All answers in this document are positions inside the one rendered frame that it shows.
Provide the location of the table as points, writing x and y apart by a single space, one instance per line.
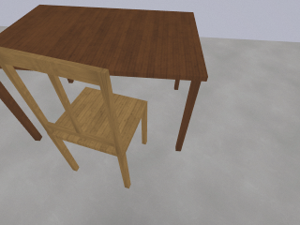
140 43

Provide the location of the chair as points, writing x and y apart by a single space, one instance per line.
96 119

